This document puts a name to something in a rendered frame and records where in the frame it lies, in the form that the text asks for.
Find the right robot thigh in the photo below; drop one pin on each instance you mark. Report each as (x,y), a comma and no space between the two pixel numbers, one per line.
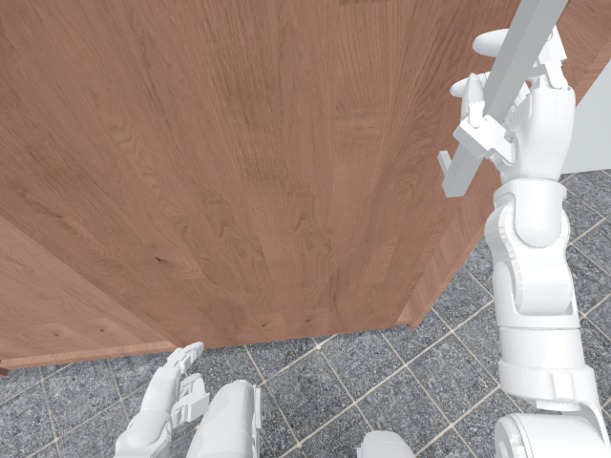
(384,444)

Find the left robot forearm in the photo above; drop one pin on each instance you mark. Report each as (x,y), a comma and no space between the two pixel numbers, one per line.
(148,435)

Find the right robot upper arm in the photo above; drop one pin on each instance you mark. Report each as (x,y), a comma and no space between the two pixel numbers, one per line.
(523,435)

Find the wardrobe door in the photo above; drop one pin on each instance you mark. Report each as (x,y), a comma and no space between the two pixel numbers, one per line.
(47,308)
(238,171)

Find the left robot hand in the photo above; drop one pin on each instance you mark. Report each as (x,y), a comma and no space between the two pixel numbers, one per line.
(169,393)

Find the handle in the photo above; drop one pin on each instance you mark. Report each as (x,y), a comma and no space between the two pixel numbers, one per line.
(533,23)

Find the right robot forearm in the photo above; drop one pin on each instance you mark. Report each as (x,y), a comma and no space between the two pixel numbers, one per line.
(535,302)

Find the right robot hand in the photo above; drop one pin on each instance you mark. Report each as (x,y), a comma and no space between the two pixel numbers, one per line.
(540,121)

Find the left robot shin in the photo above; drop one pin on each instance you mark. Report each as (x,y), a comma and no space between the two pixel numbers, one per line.
(255,437)

